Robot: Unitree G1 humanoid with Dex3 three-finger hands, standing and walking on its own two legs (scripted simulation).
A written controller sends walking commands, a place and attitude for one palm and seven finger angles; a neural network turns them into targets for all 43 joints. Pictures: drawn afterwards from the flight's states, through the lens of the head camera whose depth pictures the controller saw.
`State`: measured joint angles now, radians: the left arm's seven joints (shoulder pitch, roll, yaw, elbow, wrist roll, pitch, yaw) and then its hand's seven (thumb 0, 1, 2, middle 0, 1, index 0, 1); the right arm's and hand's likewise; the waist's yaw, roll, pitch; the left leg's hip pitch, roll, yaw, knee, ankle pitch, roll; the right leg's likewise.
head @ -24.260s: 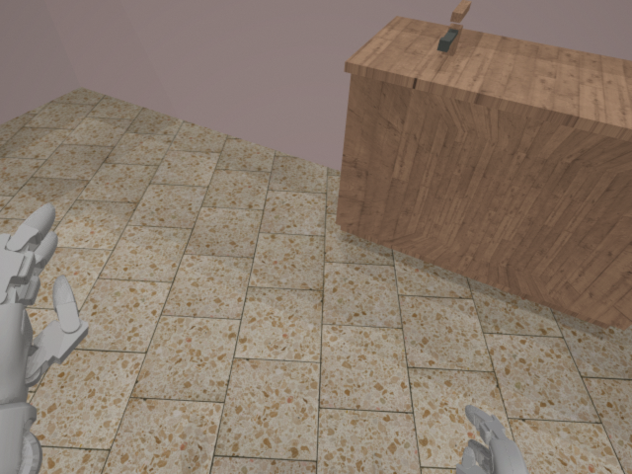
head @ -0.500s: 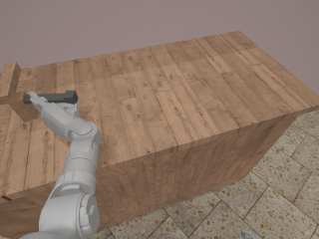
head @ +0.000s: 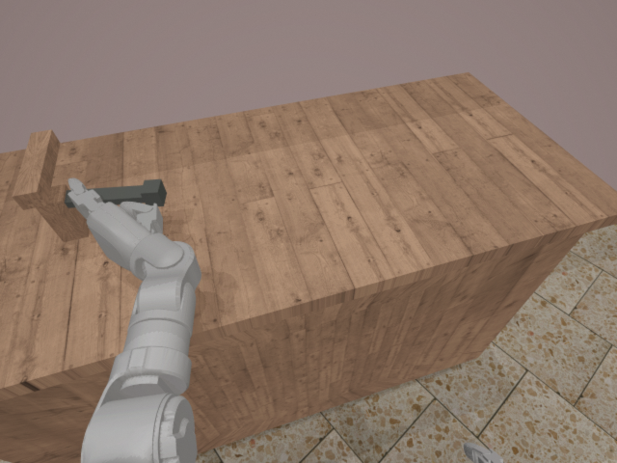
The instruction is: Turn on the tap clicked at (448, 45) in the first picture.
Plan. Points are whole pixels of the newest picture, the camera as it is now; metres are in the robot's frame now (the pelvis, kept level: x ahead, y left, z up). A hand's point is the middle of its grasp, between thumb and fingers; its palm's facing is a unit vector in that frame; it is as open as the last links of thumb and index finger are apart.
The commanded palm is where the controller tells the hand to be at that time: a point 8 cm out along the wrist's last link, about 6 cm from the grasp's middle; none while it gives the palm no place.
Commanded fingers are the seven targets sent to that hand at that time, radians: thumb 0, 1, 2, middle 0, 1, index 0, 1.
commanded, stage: lift the hand up off the lever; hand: left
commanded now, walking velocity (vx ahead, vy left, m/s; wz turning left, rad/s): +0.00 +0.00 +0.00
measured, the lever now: (154, 193) +0.45 +0.25 +0.10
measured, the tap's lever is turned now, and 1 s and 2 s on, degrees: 78 78 78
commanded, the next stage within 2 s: draw the hand back beside the body in 1.88 s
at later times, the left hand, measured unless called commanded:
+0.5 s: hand (143, 211) +0.39 +0.23 +0.13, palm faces +0.84 -0.53 -0.07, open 7.8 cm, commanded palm +0.34 +0.24 +0.13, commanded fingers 0.00 0.90 0.90 -0.15 -0.15 -0.15 -0.15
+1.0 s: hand (149, 200) +0.39 +0.22 +0.15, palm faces +0.83 -0.56 -0.07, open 7.8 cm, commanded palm +0.34 +0.24 +0.15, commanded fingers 0.00 0.90 0.90 -0.15 -0.15 -0.15 -0.15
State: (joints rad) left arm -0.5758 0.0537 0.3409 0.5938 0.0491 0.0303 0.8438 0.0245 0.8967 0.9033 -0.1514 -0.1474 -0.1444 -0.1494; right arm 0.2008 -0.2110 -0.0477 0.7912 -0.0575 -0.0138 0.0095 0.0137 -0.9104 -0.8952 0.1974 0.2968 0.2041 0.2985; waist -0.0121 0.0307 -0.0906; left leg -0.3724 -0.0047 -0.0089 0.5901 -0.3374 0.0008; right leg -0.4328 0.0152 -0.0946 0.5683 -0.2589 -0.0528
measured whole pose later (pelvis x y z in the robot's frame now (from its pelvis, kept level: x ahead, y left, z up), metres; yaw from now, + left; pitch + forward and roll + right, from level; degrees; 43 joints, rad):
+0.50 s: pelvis +0.00 -0.01 +0.01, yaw +0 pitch +4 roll +0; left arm -0.54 0.04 0.32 0.46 0.03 0.16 0.83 0.02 0.90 0.90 -0.15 -0.15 -0.15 -0.15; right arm 0.13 -0.20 -0.03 0.79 -0.04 -0.02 -0.02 0.01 -0.91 -0.90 0.20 0.30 0.20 0.30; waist 0.02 0.03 -0.07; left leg -0.29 0.00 -0.02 0.52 -0.31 -0.01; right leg -0.35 0.02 -0.10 0.51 -0.24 -0.06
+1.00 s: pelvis +0.00 -0.01 +0.01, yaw +0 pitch +3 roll +0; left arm -0.56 0.04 0.31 0.44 0.01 0.23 0.82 0.02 0.90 0.90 -0.15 -0.15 -0.15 -0.15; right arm 0.12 -0.20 -0.03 0.81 -0.03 -0.02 -0.03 0.02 -0.91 -0.90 0.20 0.30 0.20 0.30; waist 0.03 0.04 -0.06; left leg -0.23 0.01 -0.01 0.46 -0.28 -0.01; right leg -0.29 0.03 -0.10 0.46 -0.21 -0.07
